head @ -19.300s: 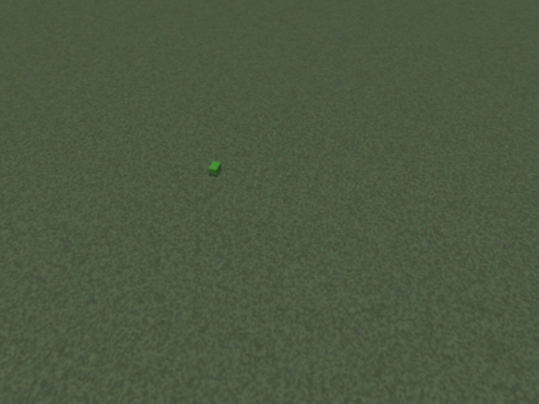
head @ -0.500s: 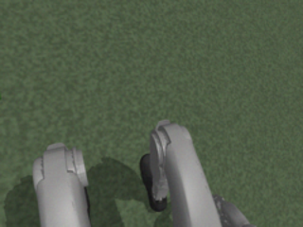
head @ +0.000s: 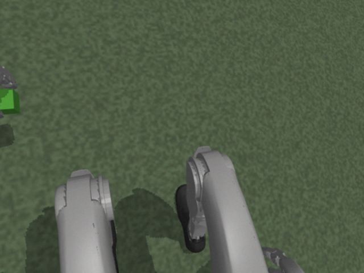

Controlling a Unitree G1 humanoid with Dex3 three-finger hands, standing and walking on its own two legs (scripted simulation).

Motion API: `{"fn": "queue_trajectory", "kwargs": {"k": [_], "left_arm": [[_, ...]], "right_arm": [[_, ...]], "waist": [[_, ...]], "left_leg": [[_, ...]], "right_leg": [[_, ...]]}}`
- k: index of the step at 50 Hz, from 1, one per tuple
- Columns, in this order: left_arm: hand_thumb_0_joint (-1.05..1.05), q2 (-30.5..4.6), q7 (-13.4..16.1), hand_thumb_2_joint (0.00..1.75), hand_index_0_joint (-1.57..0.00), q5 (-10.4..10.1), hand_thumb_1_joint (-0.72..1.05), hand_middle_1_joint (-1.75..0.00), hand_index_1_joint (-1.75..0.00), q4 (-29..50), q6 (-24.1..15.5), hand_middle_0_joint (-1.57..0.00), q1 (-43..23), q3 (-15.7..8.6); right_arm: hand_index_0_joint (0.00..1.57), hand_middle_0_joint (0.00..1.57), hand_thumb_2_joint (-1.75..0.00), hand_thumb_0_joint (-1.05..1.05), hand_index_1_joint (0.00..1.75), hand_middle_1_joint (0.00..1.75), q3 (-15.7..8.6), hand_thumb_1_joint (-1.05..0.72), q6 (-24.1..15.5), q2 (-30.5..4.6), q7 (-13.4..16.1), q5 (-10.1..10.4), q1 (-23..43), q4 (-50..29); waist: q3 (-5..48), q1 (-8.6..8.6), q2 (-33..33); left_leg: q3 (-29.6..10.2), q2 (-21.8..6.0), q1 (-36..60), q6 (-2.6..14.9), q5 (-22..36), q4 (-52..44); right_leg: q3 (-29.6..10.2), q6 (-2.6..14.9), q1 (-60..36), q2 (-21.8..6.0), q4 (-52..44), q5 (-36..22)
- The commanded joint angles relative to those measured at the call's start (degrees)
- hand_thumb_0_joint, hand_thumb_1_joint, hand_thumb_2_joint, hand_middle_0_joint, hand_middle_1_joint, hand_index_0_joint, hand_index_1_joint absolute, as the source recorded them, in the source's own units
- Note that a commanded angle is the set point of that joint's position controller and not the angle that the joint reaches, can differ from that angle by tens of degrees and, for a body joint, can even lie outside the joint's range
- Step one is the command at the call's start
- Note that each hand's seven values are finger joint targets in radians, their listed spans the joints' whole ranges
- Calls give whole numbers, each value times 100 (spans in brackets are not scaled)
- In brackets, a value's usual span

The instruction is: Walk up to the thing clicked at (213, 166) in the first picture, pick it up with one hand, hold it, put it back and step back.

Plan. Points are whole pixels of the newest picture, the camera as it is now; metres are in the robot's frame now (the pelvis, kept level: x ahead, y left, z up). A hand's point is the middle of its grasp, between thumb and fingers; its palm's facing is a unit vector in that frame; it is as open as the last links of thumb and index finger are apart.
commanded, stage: lift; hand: left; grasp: from above
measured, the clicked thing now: (0, 102) +0.49 +0.32 -0.19
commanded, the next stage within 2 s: hold in 1.52 s
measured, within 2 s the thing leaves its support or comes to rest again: neither
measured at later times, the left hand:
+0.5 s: hand out of the picture +0.41 +0.32 +0.00, palm faces -0.45 -0.08 -0.89, open 7.1 cm
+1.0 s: hand out of the picture +0.34 +0.26 +0.21, palm faces -0.44 -0.11 -0.89, open 7.1 cm
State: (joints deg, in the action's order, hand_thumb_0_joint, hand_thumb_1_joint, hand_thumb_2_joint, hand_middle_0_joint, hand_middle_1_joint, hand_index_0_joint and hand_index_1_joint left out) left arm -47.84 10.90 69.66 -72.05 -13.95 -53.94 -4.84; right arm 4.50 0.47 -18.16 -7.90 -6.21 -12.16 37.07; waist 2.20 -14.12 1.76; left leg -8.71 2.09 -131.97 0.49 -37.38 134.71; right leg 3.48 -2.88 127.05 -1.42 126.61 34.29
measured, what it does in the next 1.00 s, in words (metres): rises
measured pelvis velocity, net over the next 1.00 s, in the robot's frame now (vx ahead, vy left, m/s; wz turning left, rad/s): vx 0.03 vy -0.01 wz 0.11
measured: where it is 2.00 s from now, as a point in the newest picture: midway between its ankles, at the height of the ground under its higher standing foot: (151, 244)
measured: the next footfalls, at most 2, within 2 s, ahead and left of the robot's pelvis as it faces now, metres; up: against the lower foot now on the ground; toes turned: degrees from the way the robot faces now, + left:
none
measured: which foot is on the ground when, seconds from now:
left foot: down 0.00-1.00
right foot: down 0.00-1.00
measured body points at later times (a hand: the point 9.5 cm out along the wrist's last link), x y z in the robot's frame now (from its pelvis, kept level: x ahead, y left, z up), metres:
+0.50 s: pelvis +0.00 +0.01 +0.10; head +0.19 +0.07 +0.51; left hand +0.42 +0.33 +0.06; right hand +0.13 -0.26 -0.01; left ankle +0.08 +0.12 -0.32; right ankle +0.13 -0.14 -0.31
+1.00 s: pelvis +0.03 -0.01 +0.28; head +0.12 +0.00 +0.72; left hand +0.36 +0.27 +0.26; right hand +0.16 -0.26 +0.16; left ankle +0.08 +0.12 -0.32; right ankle +0.12 -0.14 -0.32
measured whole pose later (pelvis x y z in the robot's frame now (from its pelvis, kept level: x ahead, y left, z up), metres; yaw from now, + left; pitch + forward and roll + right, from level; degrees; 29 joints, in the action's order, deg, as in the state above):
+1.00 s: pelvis +0.03 -0.01 +0.28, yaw +6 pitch +20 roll -2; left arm -28.8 2.7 56.5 -39.9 -5.4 -18.5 5.7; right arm -1.2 1.2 -13.9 2.7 1.9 -11.8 39.2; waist 9.5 -4.5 2.9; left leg -2.7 -1.6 -69.8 -0.5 -30.9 80.8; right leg 0.6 -1.9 69.4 -0.8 77.1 27.6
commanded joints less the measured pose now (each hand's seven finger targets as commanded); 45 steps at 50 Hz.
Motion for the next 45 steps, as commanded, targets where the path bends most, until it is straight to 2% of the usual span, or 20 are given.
{"fn": "queue_trajectory", "kwargs": {"k": [1, 2, 3, 7, 8, 10, 13, 17, 23, 24, 26, 27, 29, 32, 35, 38, 40, 42, 44, 45], "left_arm": [[0, -1587, -30, 19, -130, -278, 93, -8, -7, 1426, 116, -130, -1575, -291], [0, -1713, -68, 18, -130, -286, 94, -9, -7, 1664, 99, -129, -1641, -366], [0, -1651, -135, 18, -131, -333, 93, -8, -7, 1510, 129, -129, -1314, -387], [0, -1433, -288, 20, -130, -508, 93, -10, -8, 2104, 86, -128, -1227, -338], [0, -1513, -305, 22, -129, -526, 92, -10, -9, 2222, 76, -128, -1205, -382], [0, -1358, -347, 23, -130, -611, 95, -11, -10, 2289, 67, -129, -1005, -353], [0, -989, -444, 22, -130, -712, 95, -11, -10, 2413, 82, -129, -696, -173], [0, -809, -574, 19, -129, -857, 94, -10, -8, 2994, 121, -126, -508, -46], [0, -748, -639, 20, -129, -1093, 94, -9, -8, 3641, 301, -127, 46, -126], [0, -576, -647, 21, -129, -1130, 94, -8, -8, 3728, 333, -128, 85, -29], [0, -722, -613, 20, -129, -1127, 94, -9, -8, 3983, 388, -128, 249, -148], [0, -682, -605, 20, -129, -1143, 94, -7, -7, 3893, 432, -128, 482, -151], [0, -354, -624, 22, -129, -1214, 95, -9, -8, 4055, 497, -128, 534, 36], [0, -321, -641, 20, -129, -1278, 93, -7, -7, 4121, 627, -128, 858, -2], [0, 131, -764, 20, -130, -1366, 96, -7, -6, 4300, 759, -129, 1268, 295], [0, 158, -802, 22, -130, -1465, 95, -9, -9, 4539, 848, -129, 1675, 277], [0, 361, -826, 21, -130, -1511, 96, -10, -9, 4580, 879, -129, 1724, 424], [0, 356, -763, 17, -128, -1485, 92, -7, -6, 4366, 904, -128, 1927, 365], [0, 253, -671, 17, -128, -1458, 92, -8, -7, 4388, 879, -127, 1910, 264], [0, 374, -634, 16, -128, -1415, 93, -10, -8, 4360, 873, -126, 1857, 351]], "right_arm": [[20, 20, -91, 0, 30, 30, -637, -90, 48, -1491, 140, 119, -1123, -165], [20, 20, -91, 0, 30, 30, -695, -90, 82, -1510, 156, 145, -1096, -184], [20, 20, -91, 0, 30, 30, -726, -90, 105, -1462, 160, 181, -1108, -192], [20, 20, -90, 0, 30, 30, -824, -90, 186, -1376, 212, 258, -1094, -242], [20, 20, -90, 0, 30, 30, -834, -90, 204, -1355, 231, 275, -1068, -261], [20, 20, -90, 0, 30, 30, -847, -90, 234, -1313, 255, 301, -1024, -283], [20, 20, -90, 0, 30, 30, -874, -90, 235, -1254, 309, 362, -964, -325], [20, 20, -90, 0, 30, 30, -926, -89, 238, -1190, 411, 464, -810, -457], [20, 20, -90, 0, 30, 30, -973, -89, 239, -1083, 581, 578, -580, -457], [20, 20, -90, 0, 30, 30, -973, -89, 235, -1022, 607, 586, -554, -443], [20, 20, -90, 0, 30, 30, -975, -89, 244, -978, 663, 622, -514, -457], [20, 20, -90, 0, 30, 30, -956, -89, 250, -931, 678, 635, -463, -478], [20, 20, -90, 0, 30, 30, -946, -89, 237, -858, 715, 650, -421, -469], [20, 20, -90, 0, 30, 30, -949, -89, 224, -811, 793, 698, -323, -457], [20, 20, -90, 0, 30, 30, -959, -89, 190, -746, 864, 732, -230, -466], [20, 20, -90, 0, 30, 30, -927, -89, 144, -652, 953, 781, -136, -497], [20, 20, -90, 0, 30, 30, -903, -89, 79, -591, 1012, 803, -123, -480], [20, 20, -90, 0, 30, 30, -884, -89, 22, -539, 1074, 829, -97, -449], [20, 20, -90, 0, 30, 30, -871, -90, -45, -510, 1119, 839, -66, -425], [20, 20, -90, 0, 30, 30, -871, -90, -77, -476, 1143, 826, -85, -393]], "waist": [[4338, 87, 1979], [4495, 161, 1997], [4430, 219, 1824], [4581, 244, 1823], [4594, 267, 1697], [4439, 288, 1541], [4297, 335, 1562], [4373, 447, 1700], [4414, 581, 1485], [4289, 555, 1500], [4436, 651, 1351], [4393, 675, 1289], [4210, 636, 1283], [4047, 755, 1154], [3827, 743, 1025], [3599, 848, 705], [3271, 782, 579], [2944, 820, 335], [2899, 889, 275], [2882, 863, 269]], "left_leg": [[516, 1, 3584, 69, 870, -1930], [525, 5, 3596, 74, 862, -1977], [533, 4, 3711, 76, 913, -2023], [466, -31, 4042, 73, 1008, -2305], [500, -31, 3970, 104, 883, -2347], [494, -14, 3876, 122, 732, -2476], [306, -46, 4116, 114, 412, -2908], [161, -128, 4556, 115, -30, -3538], [116, -146, 5283, 80, 332, -4088], [137, -168, 5361, 76, 400, -4174], [219, -186, 5694, 83, 629, -4338], [279, -183, 5772, 89, 732, -4395], [289, -203, 5938, 86, 827, -4640], [267, -246, 6295, 78, 611, -5139], [306, -294, 6649, 66, 587, -5554], [460, -263, 6770, 106, 387, -5919], [500, -261, 6854, 116, 341, -6158], [528, -244, 6947, 124, 326, -6377], [576, -223, 7177, 124, 439, -6576], [626, -213, 7288, 122, 545, -6629]], "right_leg": [[430, 558, -2036, 127, -1300, -811], [407, 573, -2077, 128, -1313, -797], [368, 570, -2105, 121, -1375, -825], [323, 551, -2225, 106, -1546, -925], [303, 550, -2330, 125, -1630, -849], [269, 536, -2418, 115, -1767, -764], [293, 516, -2451, 129, -1935, -606], [278, 457, -2732, 162, -2170, -465], [212, 411, -3385, 149, -2683, -728], [201, 405, -3438, 152, -2796, -759], [165, 399, -3842, 153, -3064, -879], [143, 399, -4025, 168, -3197, -925], [123, 387, -4241, 169, -3419, -985], [116, 365, -4747, 192, -3852, -861], [98, 356, -5151, 217, -4289, -843], [18, 344, -5877, 246, -4868, -702], [-36, 334, -6160, 262, -5190, -659], [-99, 333, -6458, 265, -5518, -567], [-171, 338, -6832, 254, -5803, -595], [-222, 339, -6963, 252, -5944, -677]]}}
